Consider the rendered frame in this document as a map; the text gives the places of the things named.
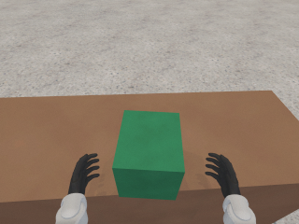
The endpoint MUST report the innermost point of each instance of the left robot forearm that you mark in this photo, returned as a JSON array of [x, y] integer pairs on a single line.
[[73, 210]]

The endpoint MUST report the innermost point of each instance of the robot right hand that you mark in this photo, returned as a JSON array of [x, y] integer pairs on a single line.
[[226, 176]]

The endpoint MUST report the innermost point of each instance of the pedestal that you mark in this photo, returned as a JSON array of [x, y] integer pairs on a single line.
[[43, 137]]

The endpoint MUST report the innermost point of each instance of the robot left hand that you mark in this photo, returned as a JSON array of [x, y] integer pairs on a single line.
[[79, 179]]

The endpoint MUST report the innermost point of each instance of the right robot forearm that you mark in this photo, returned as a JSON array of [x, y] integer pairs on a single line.
[[236, 210]]

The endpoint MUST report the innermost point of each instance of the carton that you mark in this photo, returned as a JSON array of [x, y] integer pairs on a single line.
[[149, 161]]

